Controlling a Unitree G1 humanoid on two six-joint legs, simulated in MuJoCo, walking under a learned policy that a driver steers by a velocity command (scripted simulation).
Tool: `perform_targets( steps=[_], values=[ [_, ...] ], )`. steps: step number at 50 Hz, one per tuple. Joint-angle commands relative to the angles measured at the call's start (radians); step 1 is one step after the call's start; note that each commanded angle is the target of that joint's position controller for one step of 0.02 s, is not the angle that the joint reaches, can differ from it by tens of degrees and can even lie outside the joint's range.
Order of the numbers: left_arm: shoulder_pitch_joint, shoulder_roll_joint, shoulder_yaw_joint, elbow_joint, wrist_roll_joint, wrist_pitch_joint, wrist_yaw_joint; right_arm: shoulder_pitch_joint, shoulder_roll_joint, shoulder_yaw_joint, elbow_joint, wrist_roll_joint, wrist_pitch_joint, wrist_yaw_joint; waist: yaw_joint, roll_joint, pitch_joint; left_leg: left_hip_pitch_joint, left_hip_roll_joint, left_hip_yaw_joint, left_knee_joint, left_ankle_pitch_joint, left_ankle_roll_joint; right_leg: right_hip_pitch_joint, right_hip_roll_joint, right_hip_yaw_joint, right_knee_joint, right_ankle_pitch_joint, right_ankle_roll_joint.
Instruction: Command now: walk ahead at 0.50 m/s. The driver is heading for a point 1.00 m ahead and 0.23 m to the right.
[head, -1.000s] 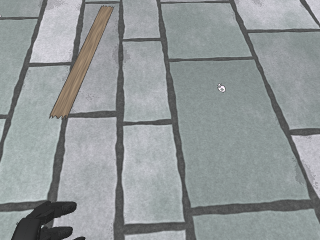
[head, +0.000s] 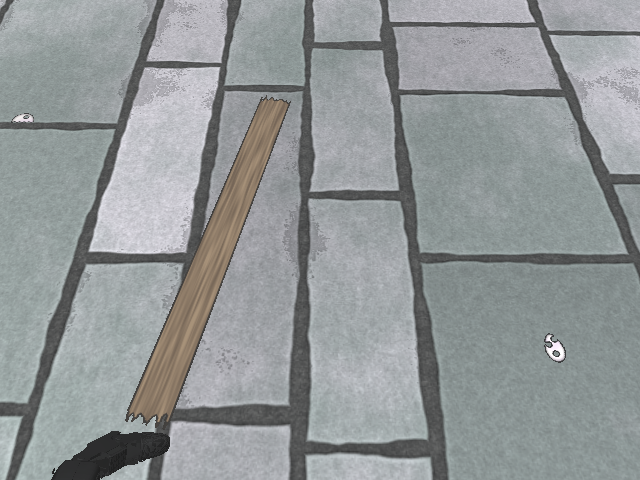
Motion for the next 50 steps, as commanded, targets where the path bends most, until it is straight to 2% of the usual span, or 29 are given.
perform_targets(
  steps=[1,2,3,4,5,6,7,8,11,14,18,21,23,25,26,27,28,29,30,31,32,33,34,35,37,38,41,45,50],
  values=[
    [0.179,0.184,0.072,-0.006,0.004,-0.016,0.010,-0.024,-0.169,-0.036,-0.042,-0.003,0.007,-0.013,0.167,0.109,-0.131,-0.049,0.222,-0.070,0.286,0.875,0.107,0.320,0.041,-0.042,-0.026,-0.023,-0.070],
    [0.365,0.254,0.092,0.029,0.013,-0.011,0.022,-0.023,-0.129,-0.016,-0.071,-0.024,0.005,-0.018,0.233,0.012,-0.285,-0.262,0.165,-0.033,0.588,0.606,0.071,0.639,-0.136,0.155,0.024,0.033,-0.136],
    [0.407,0.306,0.104,0.050,0.008,-0.004,0.019,0.113,-0.003,0.019,-0.078,-0.019,-0.016,-0.005,0.160,-0.249,-0.404,-0.672,-0.023,-0.048,0.923,-0.128,0.003,0.963,-0.345,0.628,-0.073,-0.213,-0.291],
    [0.404,0.208,0.078,0.044,-0.006,-0.002,0.020,0.038,-0.107,-0.002,-0.067,0.001,-0.035,-0.001,0.210,-0.150,-0.365,-0.786,0.012,-0.173,1.027,-0.216,0.015,0.934,-0.333,0.699,-0.162,-0.359,-0.262],
    [0.335,0.180,0.067,0.037,-0.004,-0.002,0.025,-0.060,-0.149,-0.017,-0.101,0.026,-0.047,0.005,0.199,-0.108,-0.214,-0.846,0.061,-0.152,1.033,-0.133,0.025,0.807,-0.305,0.558,-0.193,-0.340,-0.223],
    [0.269,0.167,0.062,0.028,0.002,-0.002,0.026,-0.113,-0.141,-0.014,-0.114,0.022,-0.052,0.001,0.168,-0.030,-0.130,-0.819,0.111,-0.116,0.988,-0.041,0.024,0.665,-0.269,0.457,-0.220,-0.244,-0.205],
    [0.228,0.145,0.057,0.024,0.012,-0.004,0.025,-0.137,-0.131,-0.017,-0.118,0.004,-0.051,-0.002,0.142,-0.003,-0.069,-0.789,0.138,-0.106,0.937,0.015,0.016,0.546,-0.242,0.391,-0.253,-0.151,-0.205],
    [0.207,0.131,0.052,0.023,0.024,-0.010,0.024,-0.115,-0.118,-0.019,-0.113,-0.002,-0.043,-0.001,0.107,-0.034,-0.063,-0.721,0.163,-0.115,0.908,0.050,0.011,0.471,-0.220,0.344,-0.276,-0.075,-0.204],
    [0.198,0.134,0.055,0.044,0.013,-0.023,0.024,-0.100,-0.070,-0.011,-0.105,-0.006,-0.015,-0.005,0.075,-0.036,-0.037,-0.677,0.181,-0.098,0.816,0.092,-0.016,0.371,-0.191,0.237,-0.347,-0.007,-0.215],
    [0.233,0.163,0.064,0.070,0.010,-0.022,0.036,-0.201,-0.058,-0.005,-0.137,-0.017,-0.012,-0.005,0.096,-0.019,0.005,-0.729,0.187,-0.087,0.646,0.251,-0.038,0.367,-0.169,0.158,-0.381,0.042,-0.204],
    [0.294,0.186,0.067,0.102,-0.001,-0.012,0.046,-0.342,-0.030,0.008,-0.167,-0.010,-0.028,0.011,0.148,-0.014,0.027,-0.673,0.145,-0.046,0.397,0.452,-0.033,0.384,-0.132,0.074,-0.385,0.041,-0.162],
    [0.354,0.197,0.070,0.138,-0.008,0.001,0.048,-0.426,-0.038,0.009,-0.197,-0.001,-0.035,0.025,0.176,-0.017,0.046,-0.685,0.127,-0.046,0.313,0.462,-0.020,0.469,-0.171,0.085,-0.358,0.027,-0.159],
    [0.369,0.203,0.074,0.155,-0.011,0.013,0.052,-0.456,-0.051,0.006,-0.215,0.000,-0.038,0.036,0.172,-0.023,0.052,-0.701,0.119,-0.055,0.274,0.405,0.002,0.543,-0.205,0.097,-0.321,0.058,-0.146],
    [0.364,0.215,0.079,0.163,-0.012,0.024,0.057,-0.435,-0.070,0.000,-0.215,-0.001,-0.041,0.042,0.146,-0.037,0.035,-0.656,0.105,-0.047,0.250,0.329,0.027,0.595,-0.226,0.105,-0.267,0.144,-0.129],
    [0.348,0.222,0.081,0.162,-0.013,0.029,0.060,-0.384,-0.088,-0.009,-0.202,-0.003,-0.042,0.042,0.112,-0.046,0.003,-0.575,0.081,-0.024,0.236,0.299,0.044,0.604,-0.218,0.093,-0.205,0.273,-0.116],
    [0.331,0.216,0.078,0.160,-0.012,0.035,0.062,-0.267,-0.118,-0.028,-0.167,-0.006,-0.043,0.037,0.047,-0.037,-0.068,-0.406,0.052,0.006,0.210,0.307,0.070,0.580,-0.178,0.057,-0.065,0.408,-0.093],
    [0.335,0.178,0.061,0.148,0.001,0.036,0.064,-0.102,-0.171,-0.051,-0.122,-0.012,-0.040,0.028,-0.020,-0.002,-0.195,-0.139,0.104,-0.042,0.245,0.332,0.111,0.458,-0.126,0.017,0.155,0.344,-0.061],
    [0.439,0.075,0.027,0.118,0.009,0.019,0.057,0.012,-0.276,-0.077,-0.104,-0.029,-0.033,0.021,-0.005,0.209,-0.355,0.273,0.358,-0.457,0.229,0.204,0.262,0.055,0.018,-0.043,0.548,-0.018,0.015],
    [0.429,0.083,0.025,0.134,0.004,-0.003,0.052,0.040,-0.215,-0.061,-0.093,-0.011,-0.028,0.025,-0.020,0.289,-0.412,0.331,0.429,-0.740,0.076,0.061,0.313,-0.121,0.087,0.076,0.718,-0.565,0.023],
    [0.349,0.177,0.051,0.112,-0.024,-0.018,0.044,-0.025,-0.160,-0.039,-0.101,-0.007,-0.029,0.024,-0.018,0.210,-0.265,0.223,0.399,-0.636,0.048,-0.020,0.263,-0.217,0.023,0.118,0.795,-0.535,0.005],
    [0.281,0.180,0.051,0.093,-0.033,-0.024,0.043,-0.097,-0.136,-0.031,-0.114,-0.010,-0.029,0.023,0.006,0.154,-0.160,0.084,0.363,-0.512,0.026,0.019,0.233,-0.225,-0.029,0.087,0.768,-0.445,-0.005],
    [0.237,0.169,0.053,0.089,-0.016,-0.021,0.048,-0.155,-0.103,-0.021,-0.117,-0.016,-0.030,0.027,0.031,0.087,-0.071,-0.053,0.311,-0.407,-0.013,0.107,0.208,-0.196,-0.063,0.066,0.702,-0.370,-0.004],
    [0.260,0.158,0.057,0.092,-0.009,-0.013,0.051,-0.192,-0.091,-0.017,-0.121,-0.024,-0.037,0.027,0.071,0.133,-0.053,-0.140,0.296,-0.356,-0.042,0.180,0.206,-0.136,-0.094,0.076,0.651,-0.309,0.003],
    [0.280,0.143,0.055,0.103,-0.002,-0.004,0.050,-0.204,-0.078,-0.014,-0.121,-0.026,-0.043,0.031,0.086,0.132,-0.045,-0.191,0.271,-0.311,-0.061,0.280,0.205,-0.081,-0.104,0.077,0.629,-0.285,0.012],
    [0.308,0.107,0.051,0.119,-0.008,0.021,0.054,-0.215,-0.088,-0.020,-0.106,-0.026,-0.055,0.028,0.111,0.113,-0.045,-0.241,0.264,-0.234,-0.116,0.282,0.216,-0.061,-0.113,0.073,0.602,-0.233,0.030],
    [0.281,0.099,0.048,0.107,-0.010,0.028,0.055,-0.210,-0.108,-0.025,-0.094,-0.028,-0.060,0.025,0.109,0.123,-0.020,-0.257,0.280,-0.208,-0.135,0.315,0.228,-0.092,-0.116,0.080,0.562,-0.196,0.042],
    [0.200,0.098,0.052,0.086,-0.006,0.028,0.054,-0.174,-0.112,-0.028,-0.061,-0.032,-0.062,0.011,0.084,0.088,0.012,-0.220,0.254,-0.093,-0.153,0.375,0.196,-0.148,-0.098,0.101,0.406,-0.034,0.053],
    [0.087,0.067,0.041,0.048,-0.006,0.018,0.034,-0.146,-0.131,-0.030,-0.034,-0.027,-0.059,-0.002,0.039,0.077,0.037,-0.191,0.242,0.024,-0.173,0.399,0.160,-0.100,-0.064,0.047,0.196,0.136,0.040],
    [-0.023,0.065,0.036,-0.024,-0.007,0.019,0.005,-0.084,-0.143,-0.038,0.013,-0.011,-0.026,-0.008,0.008,0.065,0.072,0.014,0.305,0.073,-0.099,0.516,0.142,-0.177,-0.043,0.011,0.092,0.042,-0.001]
  ],
)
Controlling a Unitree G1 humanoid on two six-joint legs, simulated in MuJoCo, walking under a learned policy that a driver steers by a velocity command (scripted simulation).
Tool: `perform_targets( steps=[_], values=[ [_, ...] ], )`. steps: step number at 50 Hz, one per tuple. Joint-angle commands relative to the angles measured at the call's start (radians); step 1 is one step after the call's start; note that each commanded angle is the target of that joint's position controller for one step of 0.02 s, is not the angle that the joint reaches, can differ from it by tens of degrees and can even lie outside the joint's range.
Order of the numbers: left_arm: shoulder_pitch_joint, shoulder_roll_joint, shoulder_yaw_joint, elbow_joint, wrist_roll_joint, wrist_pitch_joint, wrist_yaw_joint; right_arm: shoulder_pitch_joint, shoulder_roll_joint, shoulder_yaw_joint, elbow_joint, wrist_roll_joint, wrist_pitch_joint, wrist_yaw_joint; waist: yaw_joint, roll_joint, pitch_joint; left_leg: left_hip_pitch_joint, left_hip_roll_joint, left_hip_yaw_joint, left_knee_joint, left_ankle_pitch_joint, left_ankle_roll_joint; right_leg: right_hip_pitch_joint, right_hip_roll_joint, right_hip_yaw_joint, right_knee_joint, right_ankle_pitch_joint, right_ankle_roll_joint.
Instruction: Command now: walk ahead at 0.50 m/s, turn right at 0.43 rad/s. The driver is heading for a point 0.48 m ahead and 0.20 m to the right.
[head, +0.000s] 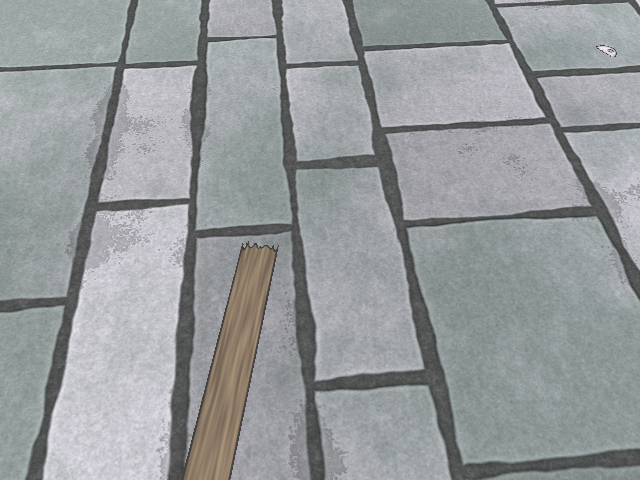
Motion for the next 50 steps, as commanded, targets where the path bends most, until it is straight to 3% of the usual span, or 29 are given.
perform_targets(
  steps=[1,3,5,6,7,8,9,10,11,12,15,20,24,26,28,29,30,31,32,33,34,35,37,40,43,46,48,49,50],
  values=[
    [-0.139,0.063,0.011,-0.124,-0.001,-0.016,-0.021,0.022,-0.172,-0.043,-0.021,0.011,0.016,-0.011,-0.010,0.080,0.074,0.048,0.331,-0.046,0.020,0.505,0.121,-0.063,0.012,-0.034,-0.038,-0.092,-0.033],
    [-0.091,0.092,0.026,-0.134,0.000,-0.012,-0.030,-0.002,-0.199,-0.052,-0.031,0.014,0.032,-0.022,0.034,0.116,0.018,0.078,0.332,-0.014,0.155,0.849,0.097,0.044,0.068,-0.097,-0.031,-0.199,-0.068],
    [0.153,0.170,0.074,-0.082,-0.003,-0.007,-0.021,-0.025,-0.203,-0.051,-0.046,0.012,0.051,-0.036,0.168,0.108,-0.124,-0.016,0.281,0.035,0.496,0.999,0.049,0.387,0.147,-0.125,-0.086,-0.187,-0.128],
    [0.316,0.260,0.107,-0.053,-0.004,0.003,0.000,-0.008,-0.172,-0.034,-0.073,-0.006,0.042,-0.040,0.224,-0.017,-0.236,-0.277,0.234,0.039,0.814,0.676,0.008,0.711,-0.004,0.125,-0.098,-0.178,-0.199],
    [0.273,0.318,0.113,-0.079,-0.017,0.002,0.006,0.060,-0.040,0.008,-0.116,-0.021,0.007,-0.020,0.123,-0.244,-0.327,-0.728,-0.017,-0.057,1.183,-0.233,-0.063,1.025,-0.247,0.719,-0.237,-0.343,-0.409],
    [0.294,0.240,0.087,-0.085,-0.007,-0.004,0.005,-0.010,-0.132,-0.010,-0.118,0.012,-0.040,0.003,0.184,-0.122,-0.379,-0.843,0.026,-0.268,1.259,-0.279,-0.033,1.065,-0.256,0.777,-0.313,-0.394,-0.394],
    [0.270,0.191,0.075,-0.085,0.002,-0.011,0.008,-0.100,-0.159,-0.016,-0.150,0.046,-0.062,0.013,0.192,-0.074,-0.253,-0.890,0.075,-0.261,1.228,-0.206,-0.009,0.975,-0.214,0.608,-0.311,-0.323,-0.341],
    [0.230,0.176,0.069,-0.087,0.003,-0.020,0.005,-0.142,-0.141,-0.011,-0.155,0.026,-0.073,0.008,0.157,0.034,-0.139,-0.836,0.118,-0.253,1.111,-0.147,0.000,0.798,-0.155,0.456,-0.297,-0.077,-0.291],
    [0.164,0.133,0.057,-0.097,0.005,-0.019,0.006,-0.153,-0.139,-0.021,-0.150,0.000,-0.066,-0.001,0.110,0.070,-0.107,-0.795,0.149,-0.239,1.015,-0.089,-0.001,0.711,-0.114,0.379,-0.326,-0.065,-0.257],
    [0.127,0.142,0.056,-0.120,0.016,-0.020,0.010,-0.126,-0.144,-0.024,-0.155,-0.001,-0.055,-0.001,0.073,0.003,-0.094,-0.729,0.158,-0.249,0.988,-0.065,-0.016,0.614,-0.113,0.388,-0.355,-0.018,-0.285],
    [0.111,0.154,0.061,-0.133,0.005,-0.021,0.025,-0.107,-0.118,-0.023,-0.155,-0.011,-0.022,-0.002,0.044,0.019,-0.055,-0.674,0.160,-0.226,0.849,-0.034,-0.069,0.475,-0.077,0.314,-0.401,0.016,-0.287],
    [0.180,0.190,0.074,-0.118,-0.002,-0.008,0.050,-0.293,-0.069,-0.004,-0.214,-0.009,-0.023,0.003,0.114,-0.022,-0.014,-0.599,0.093,-0.203,0.471,0.299,-0.101,0.374,0.002,0.230,-0.398,-0.080,-0.210],
    [0.237,0.179,0.073,-0.095,-0.011,0.002,0.053,-0.362,-0.100,-0.013,-0.248,0.009,-0.034,0.015,0.136,-0.044,-0.013,-0.544,0.061,-0.235,0.346,0.342,-0.085,0.428,-0.026,0.314,-0.336,-0.176,-0.181],
    [0.238,0.175,0.073,-0.094,-0.008,0.007,0.057,-0.347,-0.128,-0.023,-0.248,0.011,-0.043,0.021,0.118,-0.063,-0.016,-0.521,0.062,-0.252,0.315,0.274,-0.062,0.486,-0.050,0.374,-0.277,-0.186,-0.168],
    [0.212,0.156,0.069,-0.099,0.000,0.017,0.061,-0.246,-0.149,-0.037,-0.220,-0.006,-0.053,0.018,0.063,-0.085,-0.042,-0.414,0.053,-0.215,0.255,0.269,-0.019,0.522,-0.022,0.365,-0.150,-0.028,-0.128],
    [0.212,0.116,0.055,-0.108,0.006,0.017,0.061,-0.166,-0.176,-0.046,-0.209,-0.027,-0.060,0.014,0.026,-0.063,-0.123,-0.257,0.109,-0.240,0.251,0.359,0.022,0.500,0.036,0.316,0.001,0.032,-0.087],
    [0.260,0.068,0.036,-0.129,0.028,0.015,0.065,-0.055,-0.238,-0.058,-0.205,-0.046,-0.061,0.012,0.013,0.090,-0.273,0.018,0.292,-0.420,0.323,0.601,0.100,0.347,0.120,0.239,0.280,-0.230,-0.035],
    [0.432,0.044,0.025,-0.126,-0.002,0.009,0.062,-0.001,-0.275,-0.072,-0.166,-0.035,-0.039,0.020,0.070,0.407,-0.383,0.247,0.494,-0.812,0.267,0.607,0.290,0.058,0.229,0.159,0.569,-0.754,0.027],
    [0.419,0.147,0.044,-0.091,-0.007,0.014,0.067,-0.022,-0.182,-0.051,-0.185,-0.001,-0.030,0.026,0.047,0.252,-0.326,0.183,0.478,-0.837,0.229,0.434,0.267,-0.014,0.157,0.205,0.678,-0.723,0.044],
    [0.299,0.187,0.056,-0.104,-0.005,0.025,0.069,-0.074,-0.127,-0.032,-0.199,0.000,-0.022,0.025,0.021,0.157,-0.211,0.065,0.427,-0.675,0.224,0.443,0.226,-0.035,0.133,0.181,0.702,-0.653,0.055],
    [0.232,0.180,0.056,-0.113,0.004,0.037,0.074,-0.130,-0.097,-0.016,-0.202,-0.011,-0.013,0.027,0.033,0.089,-0.147,-0.055,0.375,-0.556,0.212,0.517,0.203,-0.007,0.105,0.150,0.664,-0.611,0.065],
    [0.199,0.161,0.055,-0.129,0.016,0.046,0.076,-0.167,-0.078,-0.006,-0.195,-0.016,-0.010,0.029,0.054,0.092,-0.100,-0.156,0.344,-0.488,0.198,0.592,0.195,0.032,0.072,0.143,0.593,-0.575,0.068],
    [0.226,0.097,0.042,-0.123,0.012,0.059,0.072,-0.202,-0.068,0.001,-0.172,-0.027,-0.010,0.032,0.099,0.150,-0.084,-0.279,0.271,-0.360,0.161,0.686,0.179,0.174,0.048,0.098,0.424,-0.533,0.074],
    [0.207,0.058,0.026,-0.126,0.020,0.061,0.074,-0.218,-0.113,-0.011,-0.146,-0.017,-0.001,0.024,0.101,0.173,-0.139,-0.295,0.264,-0.295,0.156,0.809,0.199,0.301,0.045,0.050,0.198,-0.431,0.088],
    [0.166,0.079,0.028,-0.124,0.018,0.071,0.070,-0.206,-0.135,-0.014,-0.121,-0.003,0.015,0.019,0.082,0.160,-0.162,-0.284,0.272,-0.287,0.147,0.670,0.196,0.385,0.049,0.032,0.061,-0.314,0.080],
    [0.133,0.082,0.031,-0.122,0.026,0.080,0.066,-0.223,-0.122,-0.002,-0.103,0.007,0.031,0.021,0.097,0.142,-0.108,-0.345,0.240,-0.287,0.152,0.331,0.152,0.494,0.063,0.011,-0.132,-0.196,0.045],
    [0.095,0.125,0.036,-0.147,0.044,0.078,0.072,-0.169,-0.073,0.019,-0.081,-0.007,0.029,0.025,0.079,0.073,-0.088,-0.411,0.179,-0.273,0.183,0.085,0.057,0.593,-0.028,0.114,-0.218,-0.011,-0.003],
    [0.068,0.177,0.045,-0.156,0.037,0.081,0.078,-0.096,-0.073,0.018,-0.069,-0.023,0.026,0.030,0.020,-0.029,-0.091,-0.445,0.104,-0.219,0.207,-0.048,0.018,0.617,-0.080,0.155,-0.175,0.042,-0.040],
    [0.049,0.142,0.040,-0.137,0.032,0.080,0.072,-0.084,-0.045,0.028,-0.061,-0.020,0.030,0.026,0.014,-0.096,-0.100,-0.364,0.078,-0.165,0.209,-0.033,-0.010,0.521,-0.055,0.141,-0.178,-0.163,-0.053]
  ],
)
